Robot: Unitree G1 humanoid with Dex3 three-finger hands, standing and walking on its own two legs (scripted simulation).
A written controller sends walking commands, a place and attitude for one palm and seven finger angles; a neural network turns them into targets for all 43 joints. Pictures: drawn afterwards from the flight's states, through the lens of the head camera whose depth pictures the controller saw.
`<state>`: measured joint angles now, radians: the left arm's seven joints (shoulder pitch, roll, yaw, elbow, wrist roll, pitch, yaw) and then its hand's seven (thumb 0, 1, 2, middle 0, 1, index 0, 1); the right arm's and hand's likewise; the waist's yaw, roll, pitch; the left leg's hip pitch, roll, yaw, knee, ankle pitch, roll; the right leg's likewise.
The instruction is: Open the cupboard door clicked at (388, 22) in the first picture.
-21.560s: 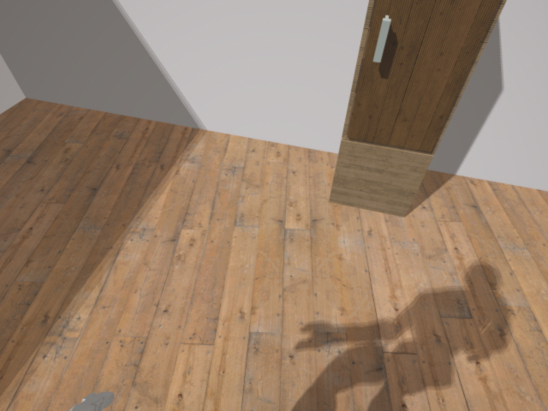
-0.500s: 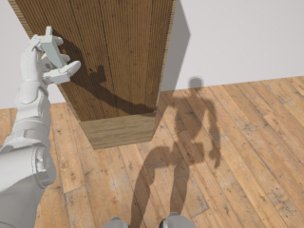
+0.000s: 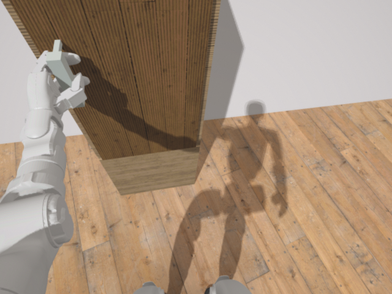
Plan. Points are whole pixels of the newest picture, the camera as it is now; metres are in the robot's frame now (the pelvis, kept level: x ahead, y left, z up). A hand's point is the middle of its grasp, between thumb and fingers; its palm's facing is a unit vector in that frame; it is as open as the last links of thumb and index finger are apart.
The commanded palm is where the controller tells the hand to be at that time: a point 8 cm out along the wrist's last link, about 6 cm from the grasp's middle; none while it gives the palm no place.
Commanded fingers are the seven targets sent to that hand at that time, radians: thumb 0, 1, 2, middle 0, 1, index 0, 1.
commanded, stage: pull the door open along its arc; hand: left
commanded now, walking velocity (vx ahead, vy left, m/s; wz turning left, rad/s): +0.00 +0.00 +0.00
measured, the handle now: (68, 75) +0.54 +0.23 +0.10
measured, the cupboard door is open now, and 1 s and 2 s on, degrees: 1 50 46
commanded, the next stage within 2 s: open thumb and fingers to let go in 0.92 s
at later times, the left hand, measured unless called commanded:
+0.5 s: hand (104, 135) +0.39 +0.14 +0.11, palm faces +0.33 -0.94 +0.09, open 6.3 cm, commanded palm +0.33 +0.18 +0.10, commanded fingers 0.00 0.90 0.90 -0.40 -1.35 -0.40 -1.35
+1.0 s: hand (172, 176) +0.30 +0.03 +0.11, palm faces +0.38 -0.93 -0.04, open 6.6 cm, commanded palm +0.26 +0.07 +0.10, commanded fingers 0.00 0.90 0.90 -0.40 -1.35 -0.40 -1.35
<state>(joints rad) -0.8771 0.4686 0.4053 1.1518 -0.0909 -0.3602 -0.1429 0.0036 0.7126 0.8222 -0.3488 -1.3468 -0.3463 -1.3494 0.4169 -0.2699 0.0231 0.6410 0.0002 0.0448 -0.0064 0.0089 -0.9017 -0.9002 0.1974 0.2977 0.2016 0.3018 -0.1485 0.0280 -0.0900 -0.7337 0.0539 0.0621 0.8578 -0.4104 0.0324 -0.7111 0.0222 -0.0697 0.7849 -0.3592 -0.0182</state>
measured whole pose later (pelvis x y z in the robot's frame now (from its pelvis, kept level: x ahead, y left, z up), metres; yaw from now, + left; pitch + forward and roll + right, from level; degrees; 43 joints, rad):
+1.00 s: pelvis +0.01 -0.05 +0.02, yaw +4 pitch +2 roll +0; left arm 0.06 -0.08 -0.29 -0.02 0.04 0.07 0.61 0.01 0.66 0.72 -0.26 -1.24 -0.27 -1.29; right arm 0.16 -0.17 0.02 0.60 -0.05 0.06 0.04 0.02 -0.90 -0.90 0.20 0.30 0.20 0.30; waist -0.02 0.06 -0.08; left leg -0.37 0.04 0.00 0.71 -0.38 -0.03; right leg -0.35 0.02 -0.13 0.70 -0.39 -0.07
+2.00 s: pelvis -0.02 -0.01 +0.01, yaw +3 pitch +3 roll +0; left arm -0.14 -0.12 -0.26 0.19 0.08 0.00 0.59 -0.01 -0.49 0.30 -0.30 -0.49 -0.25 -0.55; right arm 0.14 -0.16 0.03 0.63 -0.04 0.06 0.02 0.02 -0.90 -0.90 0.20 0.30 0.20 0.30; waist 0.01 0.03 -0.06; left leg -0.45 0.00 0.01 0.76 -0.36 0.02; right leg -0.44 -0.02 -0.09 0.75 -0.36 -0.03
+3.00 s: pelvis +0.01 -0.03 +0.01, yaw +2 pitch +3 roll +0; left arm 0.48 0.08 -0.12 -0.29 -0.08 -0.16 0.06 -0.01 -0.50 0.30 -0.19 -0.32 -0.19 -0.32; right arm 0.23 -0.21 0.04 0.47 0.00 -0.04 -0.02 0.02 -0.90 -0.90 0.20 0.30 0.20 0.30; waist 0.02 0.04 -0.06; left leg -0.40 0.02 0.02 0.75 -0.40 -0.01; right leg -0.40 0.01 -0.09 0.75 -0.40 -0.05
